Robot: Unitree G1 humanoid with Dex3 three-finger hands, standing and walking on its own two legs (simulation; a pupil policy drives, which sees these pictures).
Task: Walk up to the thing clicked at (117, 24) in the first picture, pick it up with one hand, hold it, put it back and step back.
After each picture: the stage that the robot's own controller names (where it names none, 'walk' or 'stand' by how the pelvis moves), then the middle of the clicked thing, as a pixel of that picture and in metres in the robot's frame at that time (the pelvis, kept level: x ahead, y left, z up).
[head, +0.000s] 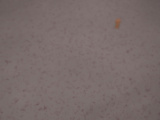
stand; (117, 23) +1.80 -0.49 -0.72
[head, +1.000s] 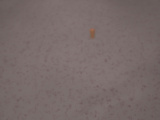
walk; (92, 33) +1.72 -0.02 -0.69
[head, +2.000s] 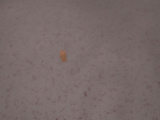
walk; (63, 56) +1.16 +0.26 -0.71
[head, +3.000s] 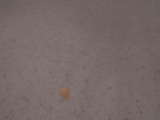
walk; (64, 93) +0.76 +0.23 -0.72
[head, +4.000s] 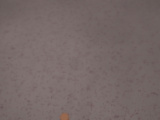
walk; (65, 119) +0.52 +0.19 -0.72
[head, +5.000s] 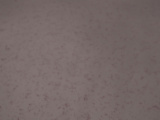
stand; out of the picture +0.40 +0.18 -0.71
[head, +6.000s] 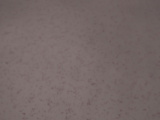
stand; out of the picture +0.37 +0.17 -0.72
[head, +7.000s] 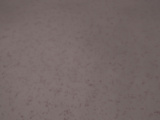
stand; out of the picture +0.38 +0.19 -0.73
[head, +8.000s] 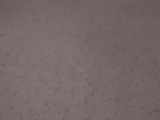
stand; out of the picture +0.36 +0.19 -0.73
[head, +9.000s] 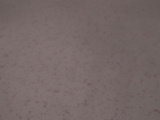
stand; out of the picture +0.36 +0.19 -0.73
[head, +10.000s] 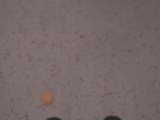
go down; (48, 98) +0.40 +0.19 -0.55
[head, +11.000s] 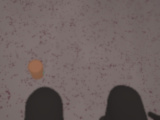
go down; (36, 70) +0.45 +0.21 -0.32
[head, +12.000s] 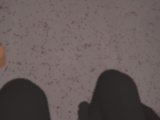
close in; out of the picture +0.44 +0.24 -0.25
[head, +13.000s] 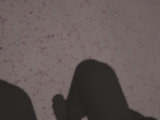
close; out of the picture +0.43 +0.27 -0.22
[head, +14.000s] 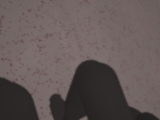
close; out of the picture +0.42 +0.27 -0.23
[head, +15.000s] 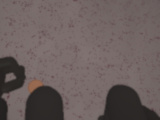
lift; (36, 89) +0.36 +0.20 -0.32
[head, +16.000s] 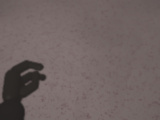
close; out of the picture +0.30 +0.16 -0.66
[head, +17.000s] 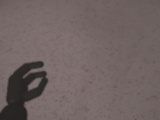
hold; out of the picture +0.30 +0.18 -0.67
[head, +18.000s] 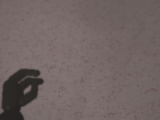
stand; out of the picture +0.31 +0.17 -0.66
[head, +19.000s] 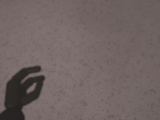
stand; out of the picture +0.31 +0.18 -0.66
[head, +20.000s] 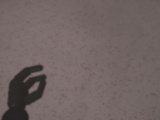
stand; out of the picture +0.30 +0.18 -0.67
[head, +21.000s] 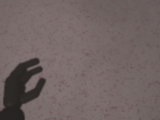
stand; out of the picture +0.32 +0.18 -0.62
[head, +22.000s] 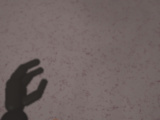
stand; out of the picture +0.32 +0.18 -0.60
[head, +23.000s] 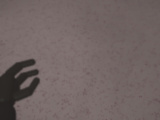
hold; out of the picture +0.30 +0.17 -0.67
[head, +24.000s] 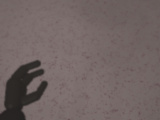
stand; out of the picture +0.31 +0.17 -0.62
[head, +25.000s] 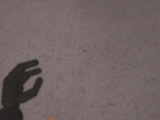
stand; out of the picture +0.32 +0.18 -0.61
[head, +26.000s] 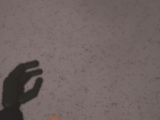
stand; out of the picture +0.32 +0.17 -0.59
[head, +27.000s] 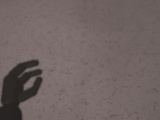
stand; out of the picture +0.31 +0.17 -0.64
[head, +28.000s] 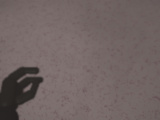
stand; out of the picture +0.31 +0.18 -0.67
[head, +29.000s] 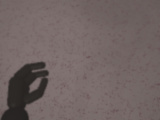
stand; out of the picture +0.31 +0.18 -0.62
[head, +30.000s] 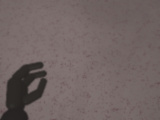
stand; out of the picture +0.32 +0.18 -0.61
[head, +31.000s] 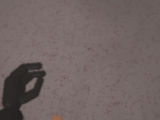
close; out of the picture +0.32 +0.17 -0.59
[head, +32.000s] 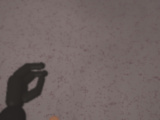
close; out of the picture +0.32 +0.17 -0.59
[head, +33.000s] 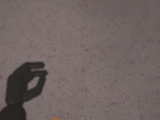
close; out of the picture +0.32 +0.17 -0.59
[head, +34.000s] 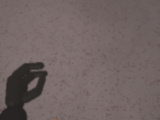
close; out of the picture +0.32 +0.17 -0.60
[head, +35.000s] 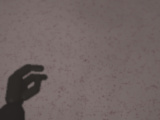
stand; out of the picture +0.31 +0.17 -0.64
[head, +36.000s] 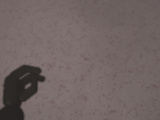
close; out of the picture +0.31 +0.17 -0.64
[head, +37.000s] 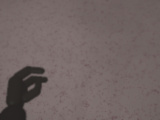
close; out of the picture +0.30 +0.17 -0.65
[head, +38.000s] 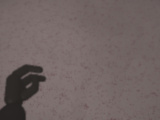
close; out of the picture +0.31 +0.18 -0.66
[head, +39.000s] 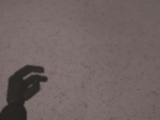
close; out of the picture +0.31 +0.18 -0.66
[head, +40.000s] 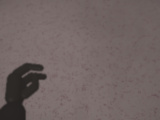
close; out of the picture +0.31 +0.17 -0.66
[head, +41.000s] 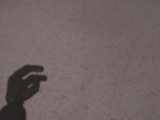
close; out of the picture +0.31 +0.18 -0.66
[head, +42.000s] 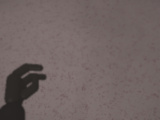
close; out of the picture +0.30 +0.17 -0.67
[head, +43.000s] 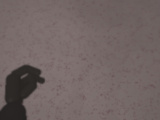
crouch; out of the picture +0.32 +0.18 -0.65
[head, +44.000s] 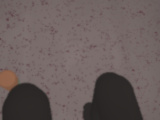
lower; (9, 81) +0.37 +0.22 -0.27
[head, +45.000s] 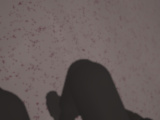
lower; out of the picture +0.35 +0.24 -0.23
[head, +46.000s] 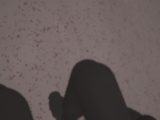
lower; out of the picture +0.34 +0.24 -0.23
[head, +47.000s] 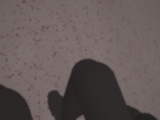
lower; out of the picture +0.34 +0.25 -0.23
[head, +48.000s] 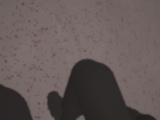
loosen; out of the picture +0.34 +0.24 -0.23
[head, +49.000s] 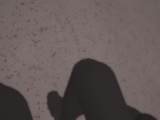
withdraw; out of the picture +0.34 +0.25 -0.23
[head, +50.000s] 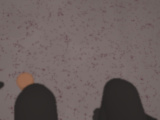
walk; (26, 83) +0.36 +0.21 -0.30
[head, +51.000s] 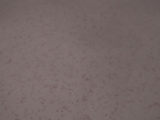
stand; out of the picture +0.29 +0.17 -0.65
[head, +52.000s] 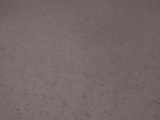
stand; out of the picture +0.32 +0.18 -0.66
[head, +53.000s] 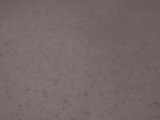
stand; out of the picture +0.31 +0.18 -0.68
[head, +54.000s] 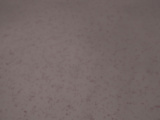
walk; out of the picture +0.32 +0.18 -0.72
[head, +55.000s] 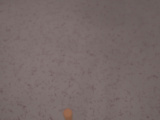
walk; (68, 115) +0.44 +0.13 -0.71
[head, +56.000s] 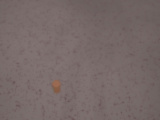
walk; (56, 86) +0.66 +0.15 -0.71
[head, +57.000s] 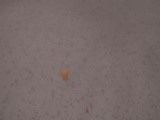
stand; (64, 74) +0.95 +0.22 -0.70
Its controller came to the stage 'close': yes
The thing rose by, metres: 0.02
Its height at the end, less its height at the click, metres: +0.00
